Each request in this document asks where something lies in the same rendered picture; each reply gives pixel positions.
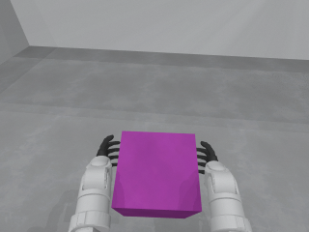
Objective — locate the carton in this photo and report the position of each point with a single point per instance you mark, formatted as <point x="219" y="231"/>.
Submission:
<point x="157" y="175"/>

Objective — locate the robot right forearm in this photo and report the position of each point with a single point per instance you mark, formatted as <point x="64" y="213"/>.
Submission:
<point x="227" y="214"/>

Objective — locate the robot left hand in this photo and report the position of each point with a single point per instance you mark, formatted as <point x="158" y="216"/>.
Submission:
<point x="104" y="151"/>

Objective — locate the robot left forearm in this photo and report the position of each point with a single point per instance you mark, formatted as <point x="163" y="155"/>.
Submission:
<point x="93" y="200"/>

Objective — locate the robot right hand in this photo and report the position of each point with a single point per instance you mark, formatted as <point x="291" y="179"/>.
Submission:
<point x="210" y="155"/>

